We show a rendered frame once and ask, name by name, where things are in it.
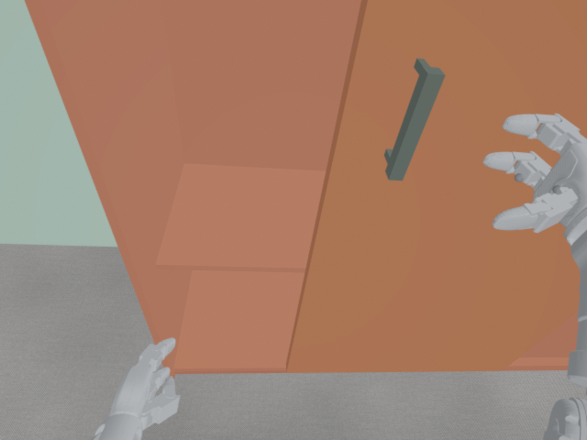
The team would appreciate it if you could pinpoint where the handle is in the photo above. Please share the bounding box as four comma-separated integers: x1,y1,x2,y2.
384,58,446,181

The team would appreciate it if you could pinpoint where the robot right upper arm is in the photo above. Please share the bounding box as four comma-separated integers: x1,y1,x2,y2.
543,398,587,440

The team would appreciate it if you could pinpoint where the left robot hand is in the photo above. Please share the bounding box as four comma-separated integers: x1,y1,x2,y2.
109,337,180,430

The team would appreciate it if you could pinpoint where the robot left forearm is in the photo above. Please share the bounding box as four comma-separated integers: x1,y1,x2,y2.
92,413,143,440

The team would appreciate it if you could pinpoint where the right robot hand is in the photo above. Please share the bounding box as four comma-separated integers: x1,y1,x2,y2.
483,114,587,233

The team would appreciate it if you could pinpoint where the robot right forearm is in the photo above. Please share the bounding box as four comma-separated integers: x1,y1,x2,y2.
563,207,587,396

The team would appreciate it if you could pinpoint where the wardrobe door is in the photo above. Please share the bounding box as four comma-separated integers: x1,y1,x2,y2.
521,312,579,358
286,0,587,373

